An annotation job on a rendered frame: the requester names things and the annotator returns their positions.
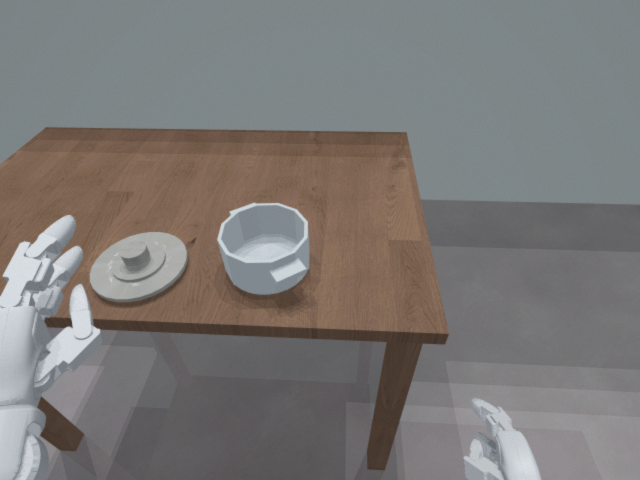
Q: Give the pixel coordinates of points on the pot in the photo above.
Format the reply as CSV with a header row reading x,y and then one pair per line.
x,y
265,247

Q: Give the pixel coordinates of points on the knob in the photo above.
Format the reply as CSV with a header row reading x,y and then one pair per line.
x,y
134,253

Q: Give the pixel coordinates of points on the right robot hand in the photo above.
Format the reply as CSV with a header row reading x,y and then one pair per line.
x,y
507,458

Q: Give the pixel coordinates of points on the left robot hand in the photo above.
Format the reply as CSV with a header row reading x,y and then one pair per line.
x,y
33,293

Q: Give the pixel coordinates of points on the left robot forearm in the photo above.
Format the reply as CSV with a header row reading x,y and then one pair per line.
x,y
23,456

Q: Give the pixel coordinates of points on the table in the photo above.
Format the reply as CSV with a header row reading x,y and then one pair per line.
x,y
371,273

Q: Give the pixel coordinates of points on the lid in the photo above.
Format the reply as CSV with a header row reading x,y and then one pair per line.
x,y
115,281

